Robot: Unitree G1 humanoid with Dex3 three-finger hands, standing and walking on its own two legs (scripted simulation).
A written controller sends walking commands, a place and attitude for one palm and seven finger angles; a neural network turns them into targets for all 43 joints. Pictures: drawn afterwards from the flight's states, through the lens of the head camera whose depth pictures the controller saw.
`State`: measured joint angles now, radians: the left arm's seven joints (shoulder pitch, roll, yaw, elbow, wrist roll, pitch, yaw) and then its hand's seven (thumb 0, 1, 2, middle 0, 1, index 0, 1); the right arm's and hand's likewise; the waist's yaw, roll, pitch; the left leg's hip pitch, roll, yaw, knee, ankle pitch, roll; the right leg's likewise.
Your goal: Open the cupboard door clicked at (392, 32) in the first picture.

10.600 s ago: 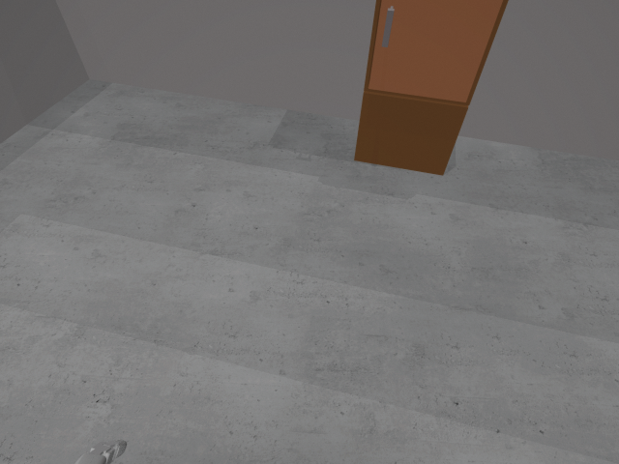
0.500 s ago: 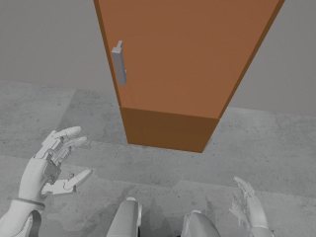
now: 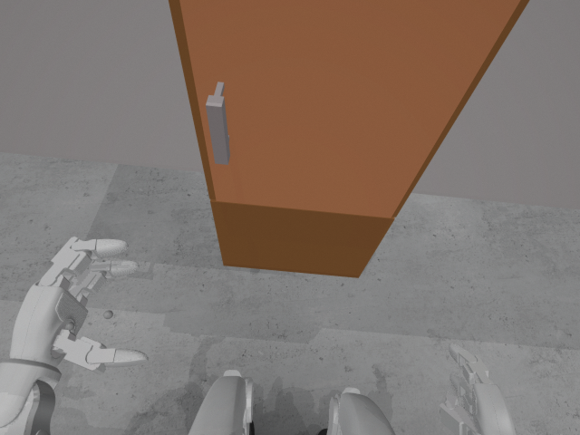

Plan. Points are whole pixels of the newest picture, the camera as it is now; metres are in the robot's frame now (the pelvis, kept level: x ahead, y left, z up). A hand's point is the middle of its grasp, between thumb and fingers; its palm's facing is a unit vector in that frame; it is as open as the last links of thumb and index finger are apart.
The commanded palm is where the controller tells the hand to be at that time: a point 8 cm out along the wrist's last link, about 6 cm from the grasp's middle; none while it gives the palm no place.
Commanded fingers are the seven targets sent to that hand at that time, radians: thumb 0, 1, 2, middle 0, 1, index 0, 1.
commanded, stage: raise the hand with hooked fingers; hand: left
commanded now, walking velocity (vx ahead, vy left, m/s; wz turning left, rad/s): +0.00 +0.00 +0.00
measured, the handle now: (221, 124) +0.58 +0.16 +0.03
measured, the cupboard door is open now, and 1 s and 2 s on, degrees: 0 0 0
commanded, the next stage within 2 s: move the hooked fingers beside the handle in 0.94 s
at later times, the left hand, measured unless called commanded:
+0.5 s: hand (76, 274) +0.29 +0.28 +0.05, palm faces -0.01 -1.00 -0.07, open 14.0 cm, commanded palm +0.27 +0.32 +0.05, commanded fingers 0.00 -0.50 0.30 -0.30 -1.20 -0.30 -1.20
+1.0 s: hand (95, 276) +0.29 +0.26 +0.05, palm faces +0.00 -1.00 -0.06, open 14.0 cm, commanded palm +0.27 +0.31 +0.05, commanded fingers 0.00 -0.50 0.30 -0.30 -1.20 -0.30 -1.20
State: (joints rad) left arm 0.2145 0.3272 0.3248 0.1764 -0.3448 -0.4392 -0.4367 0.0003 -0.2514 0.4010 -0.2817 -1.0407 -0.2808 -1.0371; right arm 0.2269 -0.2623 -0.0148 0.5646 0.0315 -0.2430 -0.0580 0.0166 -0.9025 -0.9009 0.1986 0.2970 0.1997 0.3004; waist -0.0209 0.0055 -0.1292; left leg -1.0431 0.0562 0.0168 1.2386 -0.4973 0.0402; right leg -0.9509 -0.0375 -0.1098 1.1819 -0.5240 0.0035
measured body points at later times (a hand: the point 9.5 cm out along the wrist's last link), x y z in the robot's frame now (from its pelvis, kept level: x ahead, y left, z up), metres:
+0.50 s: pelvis +0.01 +0.00 +0.00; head +0.10 +0.03 +0.44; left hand +0.29 +0.34 +0.05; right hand +0.17 -0.25 -0.08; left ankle +0.05 +0.09 -0.63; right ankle +0.03 -0.13 -0.63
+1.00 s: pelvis +0.01 -0.01 +0.00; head +0.10 +0.00 +0.44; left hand +0.29 +0.32 +0.05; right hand +0.17 -0.26 -0.08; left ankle +0.05 +0.09 -0.63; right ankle +0.03 -0.13 -0.63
